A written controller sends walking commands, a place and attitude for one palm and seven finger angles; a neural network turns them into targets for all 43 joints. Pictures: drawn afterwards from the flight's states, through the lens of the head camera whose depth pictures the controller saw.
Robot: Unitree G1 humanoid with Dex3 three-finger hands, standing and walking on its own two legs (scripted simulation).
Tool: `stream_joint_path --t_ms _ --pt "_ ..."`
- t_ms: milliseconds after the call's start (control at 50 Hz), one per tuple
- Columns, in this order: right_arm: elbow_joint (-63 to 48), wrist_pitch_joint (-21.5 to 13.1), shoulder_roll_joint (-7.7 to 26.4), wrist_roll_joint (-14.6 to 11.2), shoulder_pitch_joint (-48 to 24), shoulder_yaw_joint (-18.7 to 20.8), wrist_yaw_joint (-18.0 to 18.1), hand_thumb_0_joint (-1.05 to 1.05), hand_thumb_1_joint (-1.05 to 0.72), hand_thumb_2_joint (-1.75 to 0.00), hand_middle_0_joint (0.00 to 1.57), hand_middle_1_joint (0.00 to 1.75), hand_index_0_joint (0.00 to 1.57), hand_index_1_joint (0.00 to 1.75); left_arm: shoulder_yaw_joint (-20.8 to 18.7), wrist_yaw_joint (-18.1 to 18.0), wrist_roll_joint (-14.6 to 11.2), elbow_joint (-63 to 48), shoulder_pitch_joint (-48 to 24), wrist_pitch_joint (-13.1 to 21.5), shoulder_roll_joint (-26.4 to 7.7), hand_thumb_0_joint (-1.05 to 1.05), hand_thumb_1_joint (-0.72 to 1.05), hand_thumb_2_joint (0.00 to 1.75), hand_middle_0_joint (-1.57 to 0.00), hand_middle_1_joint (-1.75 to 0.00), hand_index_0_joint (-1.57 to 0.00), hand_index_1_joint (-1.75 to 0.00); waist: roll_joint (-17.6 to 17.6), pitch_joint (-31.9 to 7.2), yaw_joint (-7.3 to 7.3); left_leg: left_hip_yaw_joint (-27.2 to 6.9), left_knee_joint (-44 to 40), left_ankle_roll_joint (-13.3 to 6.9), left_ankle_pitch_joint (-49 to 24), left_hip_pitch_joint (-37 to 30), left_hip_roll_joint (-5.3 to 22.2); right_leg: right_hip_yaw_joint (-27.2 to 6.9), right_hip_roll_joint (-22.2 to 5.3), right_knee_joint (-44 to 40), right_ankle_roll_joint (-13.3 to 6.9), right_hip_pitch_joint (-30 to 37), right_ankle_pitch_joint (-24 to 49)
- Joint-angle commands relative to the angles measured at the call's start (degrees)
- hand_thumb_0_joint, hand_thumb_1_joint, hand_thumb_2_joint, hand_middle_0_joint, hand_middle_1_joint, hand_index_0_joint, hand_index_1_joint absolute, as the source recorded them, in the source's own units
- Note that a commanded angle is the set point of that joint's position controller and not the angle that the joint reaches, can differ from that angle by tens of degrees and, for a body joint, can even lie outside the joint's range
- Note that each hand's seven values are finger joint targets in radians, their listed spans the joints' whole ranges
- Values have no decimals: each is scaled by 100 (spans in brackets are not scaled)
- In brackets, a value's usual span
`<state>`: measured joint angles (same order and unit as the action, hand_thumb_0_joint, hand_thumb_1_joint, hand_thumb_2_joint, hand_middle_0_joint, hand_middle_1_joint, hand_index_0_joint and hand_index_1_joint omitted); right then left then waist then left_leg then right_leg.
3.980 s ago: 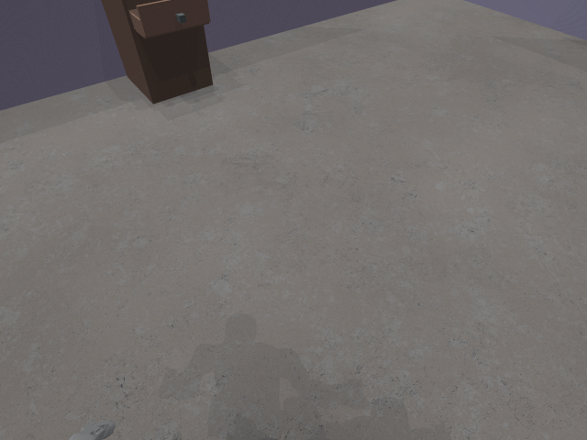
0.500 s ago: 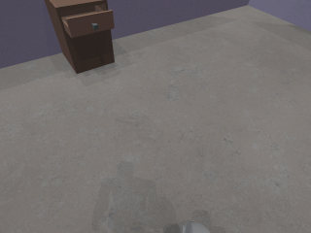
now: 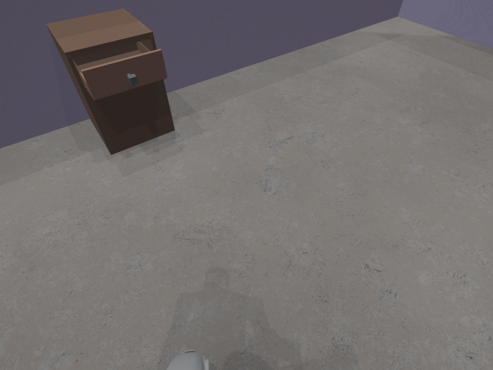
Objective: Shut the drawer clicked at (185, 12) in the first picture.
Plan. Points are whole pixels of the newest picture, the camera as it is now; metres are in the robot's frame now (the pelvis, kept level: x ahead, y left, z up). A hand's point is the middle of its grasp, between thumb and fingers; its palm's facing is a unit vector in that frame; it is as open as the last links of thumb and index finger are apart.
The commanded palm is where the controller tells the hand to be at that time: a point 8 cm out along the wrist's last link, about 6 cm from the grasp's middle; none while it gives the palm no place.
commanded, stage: walk to a spot facing it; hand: left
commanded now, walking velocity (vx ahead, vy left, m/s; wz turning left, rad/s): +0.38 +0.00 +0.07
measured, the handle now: (131, 77) +1.40 +0.63 -0.24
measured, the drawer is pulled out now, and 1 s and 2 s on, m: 0.15 0.15 0.15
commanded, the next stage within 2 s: turn to face it in 1.78 s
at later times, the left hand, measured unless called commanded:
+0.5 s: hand (136, 319) +0.25 +0.25 -0.17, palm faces +0.07 -0.98 -0.17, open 7.3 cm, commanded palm none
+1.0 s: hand (179, 235) +0.46 +0.20 -0.17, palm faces +0.07 -0.97 -0.22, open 7.1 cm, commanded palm none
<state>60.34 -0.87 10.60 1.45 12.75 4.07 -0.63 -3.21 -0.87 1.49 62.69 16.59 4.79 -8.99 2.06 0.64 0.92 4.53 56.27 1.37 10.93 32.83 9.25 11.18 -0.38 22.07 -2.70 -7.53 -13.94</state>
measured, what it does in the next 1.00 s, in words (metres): walks ahead: left foot, then right foot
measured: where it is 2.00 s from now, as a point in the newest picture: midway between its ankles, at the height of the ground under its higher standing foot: (249, 232)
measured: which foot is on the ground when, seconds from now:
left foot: up 0.00-0.18, down 0.20-0.72, up 0.74-1.00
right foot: down 0.00-0.22, up 0.24-0.70, down 0.72-1.00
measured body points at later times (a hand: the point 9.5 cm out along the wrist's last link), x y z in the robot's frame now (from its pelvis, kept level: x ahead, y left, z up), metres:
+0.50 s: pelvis +0.21 +0.06 +0.00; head +0.22 +0.07 +0.45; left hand +0.25 +0.30 -0.15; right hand +0.22 -0.18 -0.14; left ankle +0.20 +0.14 -0.74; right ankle +0.28 -0.10 -0.67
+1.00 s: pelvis +0.43 +0.01 +0.00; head +0.43 +0.00 +0.45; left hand +0.45 +0.25 -0.15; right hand +0.46 -0.23 -0.16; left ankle +0.49 +0.15 -0.68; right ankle +0.41 -0.09 -0.74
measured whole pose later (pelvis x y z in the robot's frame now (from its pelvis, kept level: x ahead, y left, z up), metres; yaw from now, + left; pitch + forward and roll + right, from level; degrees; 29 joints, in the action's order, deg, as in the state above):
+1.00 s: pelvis +0.43 +0.01 +0.00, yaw +1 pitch -1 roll -1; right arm 60.3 -0.4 10.1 1.4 14.7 3.8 -1.0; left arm -3.5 -0.9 1.4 61.6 16.2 4.4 -9.6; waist 1.8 0.7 1.2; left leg 5.0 54.0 1.2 12.0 31.3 8.8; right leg 11.0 -1.4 21.8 -1.5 -7.1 -13.7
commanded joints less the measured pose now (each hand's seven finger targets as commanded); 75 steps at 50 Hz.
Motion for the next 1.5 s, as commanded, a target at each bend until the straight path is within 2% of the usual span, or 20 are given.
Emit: stream_joint_path --t_ms 0,100,140,160,180,200,320,600,660,680,700,720,840,1060,1120,1160,1180,1220,1300,1480 --pt "-421 -98 -54 3 -357 -77 -142 0 -90 -90 20 30 20 30 -10 18 -13 -38 600 87 -632 0 90 90 -20 -30 -20 -30 -852 623 -184 73 -1060 21 -289 79 -7 -918 -1546 -1223 -507 -130 964" --pt "-635 -182 176 -18 -732 -86 -154 0 -90 -90 20 30 20 30 -66 -8 3 47 789 16 -879 0 90 90 -20 -30 -20 -30 -609 572 -249 269 -1928 -196 136 -534 -220 -945 -1758 -781 -502 481 1594" --pt "-385 -247 352 24 81 -33 -81 0 -90 -90 20 30 20 30 -104 -8 -31 41 650 -8 -921 0 90 90 -20 -30 -20 -30 -350 196 192 515 -2555 -300 20 -1937 -558 -542 -1465 446 -320 217 2513" --pt "-134 -287 710 57 975 54 -15 0 -90 -90 20 30 20 30 -84 18 -65 5 678 -18 -811 0 90 90 -20 -30 -20 -30 180 -362 549 130 -2869 -462 -93 -3368 -327 -238 -1129 1789 -89 -430 2323" --pt "22 -308 1459 115 1695 225 58 0 -90 -90 20 30 20 30 -48 82 -123 -126 915 -48 -457 0 90 90 -20 -30 -20 -30 1662 -938 673 -2051 -3429 -983 -80 -4537 1190 78 -292 3713 221 -1864 -231" --pt "49 -224 1641 21 1889 225 91 0 -90 -90 20 30 20 30 -11 87 -88 -374 548 -35 -520 0 90 90 -20 -30 -20 -30 1541 -891 692 -2925 -3992 -1353 203 -4432 1763 -523 -144 4760 164 -2515 -1941" --pt "-212 -383 482 -31 383 -30 168 0 -90 -90 20 30 20 30 -66 166 34 -130 536 -309 -188 0 90 90 -20 -30 -20 -30 354 196 -165 -843 -4676 -849 549 -2000 819 -947 -840 4626 297 -2246 -228" --pt "234 -353 569 32 1410 33 147 0 -90 -90 20 30 20 30 -67 235 13 -950 -1346 -304 -290 0 90 90 -20 -30 -20 -30 422 594 228 -223 -4383 -1011 -971 -3171 816 -441 -564 1471 341 -2346 215" --pt "270 -317 582 15 1306 -2 162 0 -90 -90 20 30 20 30 -123 229 33 -689 -460 -200 -461 0 90 90 -20 -30 -20 -30 134 139 -248 116 -3057 -725 -2049 -2956 536 -126 -153 620 142 -685 354" --pt "234 -344 541 -43 1218 -7 132 0 -90 -90 20 30 20 30 -202 197 52 -396 459 -128 -747 0 90 90 -20 -30 -20 -30 -216 -401 -666 370 -1833 -519 -1983 -2283 265 -519 -424 506 -51 748 518" --pt "70 -378 189 -115 1295 -69 72 0 -90 -90 20 30 20 30 -368 99 77 -184 1300 -76 -1435 0 90 90 -20 -30 -20 -30 -1615 -1027 -908 758 -20 -266 124 -714 -392 -2454 -1974 108 -520 2150 561" --pt "-105 -353 262 -111 1082 -94 82 0 -90 -90 20 30 20 30 -392 91 -49 -115 1555 -106 -1745 0 90 90 -20 -30 -20 -30 -1665 -1078 -869 215 1304 -243 2159 120 -713 -3732 -2690 -548 -998 2191 563" --pt "32 -79 -27 23 944 -50 14 0 -90 -90 20 30 20 30 -71 11 -11 -407 -20 -27 -579 0 90 90 -20 -30 -20 -30 -901 223 10 -235 961 -72 434 -153 23 -1298 -1719 -1208 -387 -581 57" --pt "-638 -156 138 -11 -482 -69 -180 0 -90 -90 20 30 20 30 -102 12 -4 -129 513 1 -919 0 90 90 -20 -30 -20 -30 -802 618 -227 255 -1755 -129 92 -636 -171 -966 -1764 -1045 -469 -68 418" --pt "-391 -234 433 26 435 0 -109 0 -90 -90 20 30 20 30 -126 14 -26 -90 416 -58 -974 0 90 90 -20 -30 -20 -30 -322 258 286 458 -2606 -243 121 -2364 -492 -512 -1445 383 -248 -409 1194" --pt "-19 -280 1604 99 1951 270 39 0 -90 -90 20 30 20 30 -37 119 -119 -348 575 -84 -428 0 90 90 -20 -30 -20 -30 2070 -643 717 -2585 -3968 -1009 620 -4367 1491 41 -148 3834 292 -2386 -1532" --pt "53 -236 1521 43 1897 224 108 0 -90 -90 20 30 20 30 -42 78 -64 -468 229 -110 -612 0 90 90 -20 -30 -20 -30 1730 -638 728 -3024 -4405 -1147 1193 -4152 1728 -732 -216 4763 189 -2789 -1900" --pt "-239 -255 1026 4 1014 103 143 0 -90 -90 20 30 20 30 -74 145 -48 -428 -146 -135 -544 0 90 90 -20 -30 -20 -30 515 130 402 -2272 -4507 -1091 1377 -3102 1494 -1036 -695 5184 146 -3106 -911" --pt "-251 -418 516 -33 535 -49 176 0 -90 -90 20 30 20 30 -72 180 19 -187 420 -306 -277 0 90 90 -20 -30 -20 -30 416 146 -150 -715 -4636 -808 8 -2464 802 -985 -800 4558 296 -2455 -50" --pt "62 -432 490 -39 1208 -9 173 0 -90 -90 20 30 20 30 -84 237 17 -719 -851 -432 -244 0 90 90 -20 -30 -20 -30 270 664 63 69 -4814 -999 -874 -3099 800 -697 -829 2655 442 -3073 640"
